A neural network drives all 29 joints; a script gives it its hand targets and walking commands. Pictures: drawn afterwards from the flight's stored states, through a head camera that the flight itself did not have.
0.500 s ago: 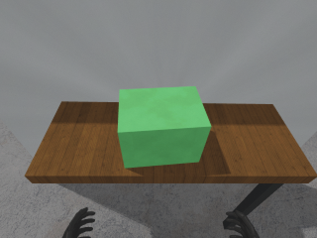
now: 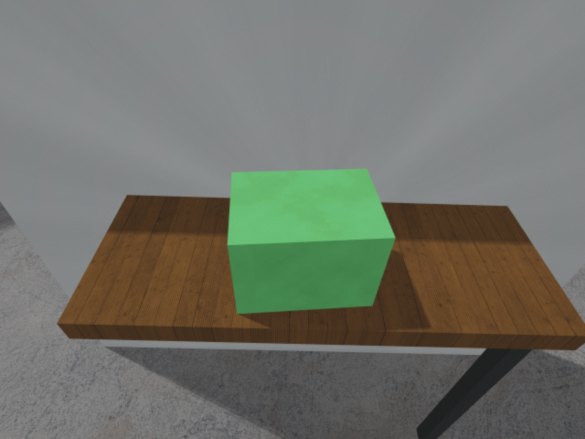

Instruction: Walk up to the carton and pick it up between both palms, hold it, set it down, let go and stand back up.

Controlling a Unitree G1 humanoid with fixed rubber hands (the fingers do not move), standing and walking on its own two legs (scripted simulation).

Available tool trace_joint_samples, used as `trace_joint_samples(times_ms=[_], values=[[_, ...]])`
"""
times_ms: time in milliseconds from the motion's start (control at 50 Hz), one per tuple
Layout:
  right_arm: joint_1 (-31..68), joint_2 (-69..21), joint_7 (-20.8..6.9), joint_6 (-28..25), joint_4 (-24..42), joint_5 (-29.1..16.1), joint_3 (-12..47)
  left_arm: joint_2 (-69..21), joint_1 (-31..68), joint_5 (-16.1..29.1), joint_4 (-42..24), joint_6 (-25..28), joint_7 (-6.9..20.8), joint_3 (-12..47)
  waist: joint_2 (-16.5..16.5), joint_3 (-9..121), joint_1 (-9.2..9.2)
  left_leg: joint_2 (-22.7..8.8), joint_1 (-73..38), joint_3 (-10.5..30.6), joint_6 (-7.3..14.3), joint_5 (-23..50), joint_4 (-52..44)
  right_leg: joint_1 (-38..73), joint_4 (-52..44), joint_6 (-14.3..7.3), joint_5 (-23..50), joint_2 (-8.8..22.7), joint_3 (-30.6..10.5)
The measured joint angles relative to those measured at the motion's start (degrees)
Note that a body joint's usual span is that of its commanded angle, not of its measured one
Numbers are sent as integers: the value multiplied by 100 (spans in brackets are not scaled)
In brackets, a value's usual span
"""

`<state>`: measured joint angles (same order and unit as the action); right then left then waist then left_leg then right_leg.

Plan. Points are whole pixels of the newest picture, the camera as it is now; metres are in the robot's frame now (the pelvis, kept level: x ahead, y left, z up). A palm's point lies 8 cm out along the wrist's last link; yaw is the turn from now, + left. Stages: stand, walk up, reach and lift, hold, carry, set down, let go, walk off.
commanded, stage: stand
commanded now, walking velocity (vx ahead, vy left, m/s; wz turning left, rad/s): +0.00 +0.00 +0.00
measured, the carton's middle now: (303, 240) +0.44 -0.01 +0.04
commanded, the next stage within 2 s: none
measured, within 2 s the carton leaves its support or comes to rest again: neither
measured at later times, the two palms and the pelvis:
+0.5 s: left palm out of the picture +0.02 +0.27 -0.12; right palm out of the picture +0.01 -0.24 -0.11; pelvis -0.03 +0.02 +0.00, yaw +0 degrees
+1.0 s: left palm out of the picture +0.00 +0.27 -0.13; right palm out of the picture +0.00 -0.24 -0.11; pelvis -0.03 +0.02 +0.00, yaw +0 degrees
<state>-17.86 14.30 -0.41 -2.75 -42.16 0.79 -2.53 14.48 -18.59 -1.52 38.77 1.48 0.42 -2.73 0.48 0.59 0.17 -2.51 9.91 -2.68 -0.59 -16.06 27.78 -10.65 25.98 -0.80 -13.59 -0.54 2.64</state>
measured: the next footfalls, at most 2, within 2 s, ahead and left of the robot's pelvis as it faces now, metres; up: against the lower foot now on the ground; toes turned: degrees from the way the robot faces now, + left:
none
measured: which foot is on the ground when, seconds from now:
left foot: down 0.00-1.00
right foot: down 0.00-1.00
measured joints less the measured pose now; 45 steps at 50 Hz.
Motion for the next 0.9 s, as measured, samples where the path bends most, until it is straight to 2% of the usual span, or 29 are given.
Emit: trace_joint_samples(times_ms=[440,900], values=[[-539,3,5,86,-111,-25,212,56,-304,28,509,0,-22,230,38,-36,-10,157,165,-71,139,169,80,-202,145,123,154,161,-77],[-577,33,55,148,-301,-40,260,73,-401,54,814,-32,-84,347,54,-56,-22,211,216,-104,175,205,49,-287,175,160,165,212,-116]])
